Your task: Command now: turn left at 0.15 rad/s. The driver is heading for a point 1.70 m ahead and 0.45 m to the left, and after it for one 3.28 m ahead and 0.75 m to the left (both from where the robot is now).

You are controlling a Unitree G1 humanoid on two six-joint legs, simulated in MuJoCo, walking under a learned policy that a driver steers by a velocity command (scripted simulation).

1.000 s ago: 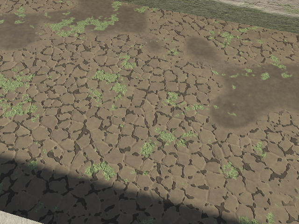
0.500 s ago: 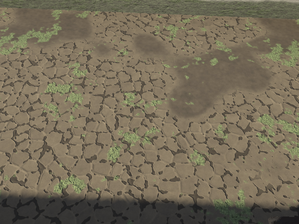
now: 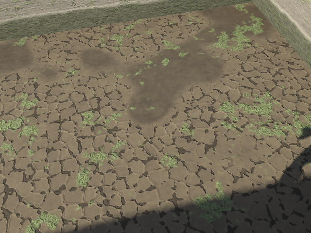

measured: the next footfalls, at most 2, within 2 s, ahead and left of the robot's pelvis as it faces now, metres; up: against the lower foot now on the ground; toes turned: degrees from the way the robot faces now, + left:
left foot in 0.14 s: +0.02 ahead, +0.13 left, +0.00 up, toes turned +4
left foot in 0.76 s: +0.10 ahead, +0.19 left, +0.00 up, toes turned +30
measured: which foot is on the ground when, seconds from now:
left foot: up 0.00-0.12, down 0.14-0.38, up 0.40-0.74, down 0.76-1.00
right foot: down 0.00-0.78, up 0.80-1.00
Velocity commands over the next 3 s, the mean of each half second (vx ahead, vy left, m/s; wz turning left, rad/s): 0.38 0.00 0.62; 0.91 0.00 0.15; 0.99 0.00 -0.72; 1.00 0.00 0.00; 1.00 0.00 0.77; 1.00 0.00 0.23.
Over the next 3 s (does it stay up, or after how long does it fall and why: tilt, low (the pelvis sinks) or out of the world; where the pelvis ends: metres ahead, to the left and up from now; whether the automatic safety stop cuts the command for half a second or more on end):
stays up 0.02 0.13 -0.01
